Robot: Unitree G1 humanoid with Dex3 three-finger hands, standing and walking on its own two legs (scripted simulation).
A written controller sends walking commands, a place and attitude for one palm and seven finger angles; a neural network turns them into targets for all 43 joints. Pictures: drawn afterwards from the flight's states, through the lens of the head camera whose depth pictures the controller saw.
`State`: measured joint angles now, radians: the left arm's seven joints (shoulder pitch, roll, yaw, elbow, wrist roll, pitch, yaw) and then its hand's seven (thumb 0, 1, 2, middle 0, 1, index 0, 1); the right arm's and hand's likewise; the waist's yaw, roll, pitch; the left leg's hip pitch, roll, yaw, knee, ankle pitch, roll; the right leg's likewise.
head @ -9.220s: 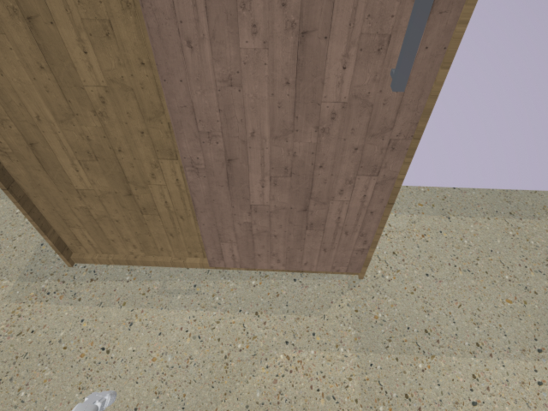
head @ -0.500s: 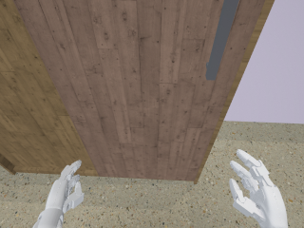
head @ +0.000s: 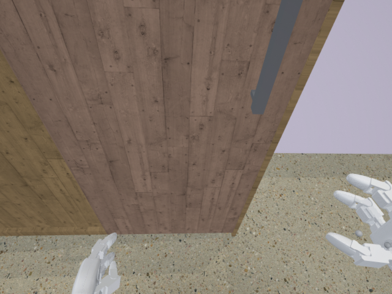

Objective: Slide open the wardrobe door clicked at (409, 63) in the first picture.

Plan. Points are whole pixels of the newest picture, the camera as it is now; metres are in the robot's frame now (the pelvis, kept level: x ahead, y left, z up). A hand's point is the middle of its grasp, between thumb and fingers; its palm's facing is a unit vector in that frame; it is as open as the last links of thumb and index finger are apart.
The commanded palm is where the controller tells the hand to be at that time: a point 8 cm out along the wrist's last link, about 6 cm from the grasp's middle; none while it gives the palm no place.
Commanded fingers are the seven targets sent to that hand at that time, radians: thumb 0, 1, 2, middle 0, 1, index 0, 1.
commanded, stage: raise the hand with hooked fingers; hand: right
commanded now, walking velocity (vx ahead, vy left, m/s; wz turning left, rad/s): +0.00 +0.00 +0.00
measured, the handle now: (269, 54) +0.50 -0.10 +0.26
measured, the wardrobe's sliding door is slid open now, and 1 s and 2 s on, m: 0.00 0.00 0.00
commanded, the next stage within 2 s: move the hooked fingers beside the handle in 1.24 s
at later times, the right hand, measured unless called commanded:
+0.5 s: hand out of the picture +0.24 -0.29 +0.22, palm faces +0.05 +0.99 -0.14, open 13.8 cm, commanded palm +0.21 -0.33 +0.23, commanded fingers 0.00 0.50 -0.30 0.30 1.20 0.30 1.20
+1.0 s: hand out of the picture +0.27 -0.29 +0.26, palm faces +0.02 +0.99 -0.15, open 14.0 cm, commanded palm +0.23 -0.33 +0.28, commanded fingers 0.00 0.50 -0.30 0.30 1.20 0.30 1.20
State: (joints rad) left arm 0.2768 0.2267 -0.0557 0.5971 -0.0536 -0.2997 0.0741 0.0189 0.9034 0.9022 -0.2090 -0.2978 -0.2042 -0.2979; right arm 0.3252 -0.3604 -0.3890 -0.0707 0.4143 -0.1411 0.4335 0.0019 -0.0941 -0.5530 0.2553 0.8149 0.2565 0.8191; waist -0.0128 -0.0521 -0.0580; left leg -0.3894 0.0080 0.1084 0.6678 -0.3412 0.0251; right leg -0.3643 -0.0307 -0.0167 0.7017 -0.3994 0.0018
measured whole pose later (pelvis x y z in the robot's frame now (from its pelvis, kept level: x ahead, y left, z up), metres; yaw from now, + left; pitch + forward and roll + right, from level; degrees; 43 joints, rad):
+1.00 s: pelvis -0.01 -0.01 +0.02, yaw +0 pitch -3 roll +0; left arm 0.20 0.30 -0.08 0.59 -0.10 -0.21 0.08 0.02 0.91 0.90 -0.20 -0.30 -0.20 -0.30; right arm -0.24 -0.59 -0.53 0.05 0.34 0.38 0.51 -0.02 0.50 -0.30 0.30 1.20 0.30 1.20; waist -0.04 -0.06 -0.03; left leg -0.19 0.03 0.10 0.48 -0.24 0.01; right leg -0.16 0.00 -0.03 0.49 -0.28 -0.02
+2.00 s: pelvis +0.00 -0.01 +0.02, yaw +0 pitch -1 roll +0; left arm 0.20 0.27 -0.08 0.61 -0.10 -0.17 0.09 0.02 0.91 0.90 -0.20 -0.30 -0.20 -0.30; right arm -0.46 -0.49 -0.37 0.21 0.27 0.37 0.38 -0.02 0.50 -0.30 0.30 1.20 0.30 1.20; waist -0.03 -0.05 -0.03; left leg -0.21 0.03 0.10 0.49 -0.26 0.01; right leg -0.17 0.01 -0.02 0.48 -0.30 -0.02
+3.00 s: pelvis +0.00 -0.01 +0.02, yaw +1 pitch +1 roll +0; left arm 0.30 0.28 -0.04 0.67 -0.09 -0.11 0.09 0.02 0.91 0.90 -0.20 -0.30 -0.20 -0.30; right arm -0.81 -0.42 -0.28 0.66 0.19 0.23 0.22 -0.02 0.50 -0.30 0.30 1.20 0.30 1.20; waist 0.04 -0.04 -0.04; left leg -0.24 0.01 0.07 0.45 -0.23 0.02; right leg -0.18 -0.01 -0.05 0.43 -0.27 -0.01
